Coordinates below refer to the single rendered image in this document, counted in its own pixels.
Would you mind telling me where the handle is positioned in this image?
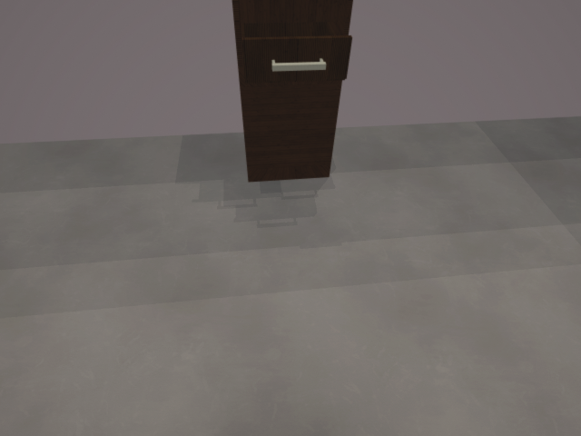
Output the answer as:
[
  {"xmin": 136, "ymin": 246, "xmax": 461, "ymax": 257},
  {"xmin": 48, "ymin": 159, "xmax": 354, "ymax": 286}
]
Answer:
[{"xmin": 272, "ymin": 58, "xmax": 326, "ymax": 72}]

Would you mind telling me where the cabinet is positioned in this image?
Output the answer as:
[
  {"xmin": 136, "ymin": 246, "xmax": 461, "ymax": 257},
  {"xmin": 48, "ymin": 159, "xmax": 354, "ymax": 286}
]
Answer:
[{"xmin": 232, "ymin": 0, "xmax": 353, "ymax": 182}]

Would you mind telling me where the drawer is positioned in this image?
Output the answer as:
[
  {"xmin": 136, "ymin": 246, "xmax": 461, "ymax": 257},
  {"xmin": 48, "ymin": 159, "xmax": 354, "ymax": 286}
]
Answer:
[{"xmin": 241, "ymin": 22, "xmax": 352, "ymax": 84}]

